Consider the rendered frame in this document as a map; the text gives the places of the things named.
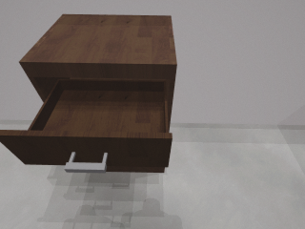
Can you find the cabinet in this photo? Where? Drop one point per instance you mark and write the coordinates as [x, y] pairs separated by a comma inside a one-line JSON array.
[[105, 47]]

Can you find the handle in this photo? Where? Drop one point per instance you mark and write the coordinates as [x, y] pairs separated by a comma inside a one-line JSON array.
[[86, 167]]

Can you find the drawer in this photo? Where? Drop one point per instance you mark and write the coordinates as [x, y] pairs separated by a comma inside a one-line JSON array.
[[128, 119]]

